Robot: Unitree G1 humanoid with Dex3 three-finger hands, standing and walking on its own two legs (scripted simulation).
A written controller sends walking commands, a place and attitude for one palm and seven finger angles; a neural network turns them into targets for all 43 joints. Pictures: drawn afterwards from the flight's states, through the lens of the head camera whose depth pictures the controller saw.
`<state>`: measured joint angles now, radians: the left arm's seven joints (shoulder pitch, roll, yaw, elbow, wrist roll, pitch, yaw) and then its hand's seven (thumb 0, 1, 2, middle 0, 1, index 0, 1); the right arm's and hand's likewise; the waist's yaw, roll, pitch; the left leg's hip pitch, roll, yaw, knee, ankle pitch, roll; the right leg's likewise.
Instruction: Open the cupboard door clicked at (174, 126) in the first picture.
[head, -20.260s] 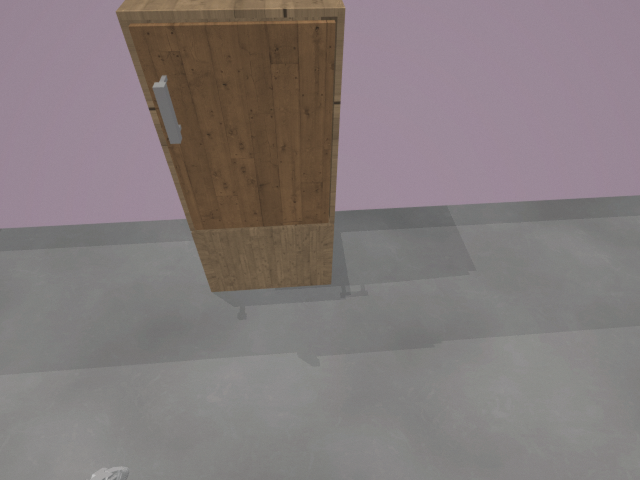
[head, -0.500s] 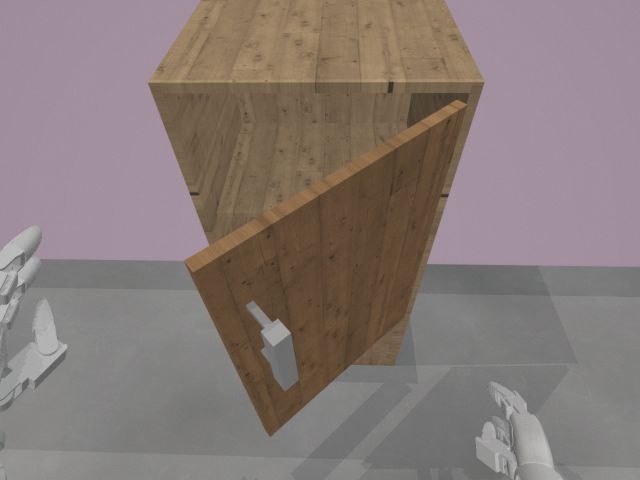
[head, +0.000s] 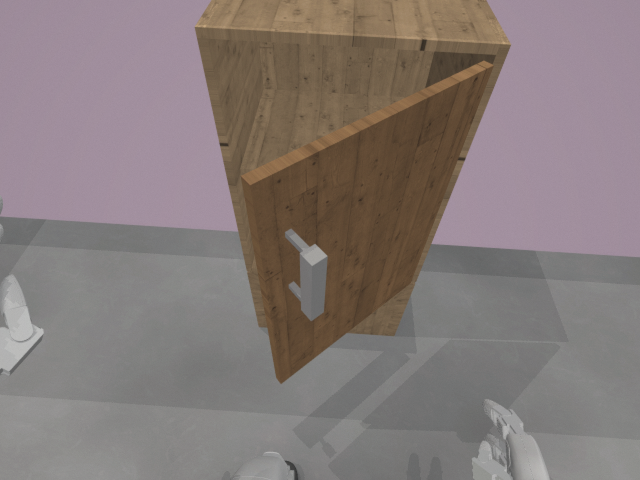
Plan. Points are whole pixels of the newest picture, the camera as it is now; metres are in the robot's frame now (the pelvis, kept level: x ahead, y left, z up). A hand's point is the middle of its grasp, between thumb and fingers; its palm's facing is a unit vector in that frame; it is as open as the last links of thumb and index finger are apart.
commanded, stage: step back with the hand held close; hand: left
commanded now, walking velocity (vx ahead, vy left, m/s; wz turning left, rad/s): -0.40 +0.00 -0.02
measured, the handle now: (303, 275) +0.37 +0.06 +0.03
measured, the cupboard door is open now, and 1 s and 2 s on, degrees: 43 43 43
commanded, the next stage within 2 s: stop stepping back and stand still in 0.34 s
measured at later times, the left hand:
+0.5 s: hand out of the picture +0.13 +0.27 +0.17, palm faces +0.34 -0.83 -0.44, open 7.4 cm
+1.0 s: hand out of the picture +0.04 +0.29 +0.17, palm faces +0.45 -0.82 -0.36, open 7.4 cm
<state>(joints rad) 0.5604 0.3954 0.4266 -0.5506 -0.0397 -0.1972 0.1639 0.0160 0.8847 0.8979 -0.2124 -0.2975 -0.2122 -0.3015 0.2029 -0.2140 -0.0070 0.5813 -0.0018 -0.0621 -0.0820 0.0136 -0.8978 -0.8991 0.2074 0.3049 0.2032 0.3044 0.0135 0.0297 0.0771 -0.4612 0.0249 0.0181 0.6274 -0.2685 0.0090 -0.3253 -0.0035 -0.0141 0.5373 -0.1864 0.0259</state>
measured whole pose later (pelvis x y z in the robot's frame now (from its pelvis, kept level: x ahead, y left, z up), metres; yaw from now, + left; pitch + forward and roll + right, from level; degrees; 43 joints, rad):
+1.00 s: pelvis -0.17 +0.03 +0.01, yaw -2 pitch -1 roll +0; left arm 0.49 0.36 0.39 -0.43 -0.04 -0.17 0.16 0.01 0.88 0.90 -0.21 -0.30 -0.21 -0.30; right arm 0.31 -0.22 -0.01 0.69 -0.01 -0.10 -0.10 0.02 -0.90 -0.90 0.21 0.30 0.20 0.30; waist 0.00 -0.02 -0.06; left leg -0.33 0.05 0.06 0.67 -0.31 0.02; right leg -0.12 0.03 -0.08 0.50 -0.37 -0.05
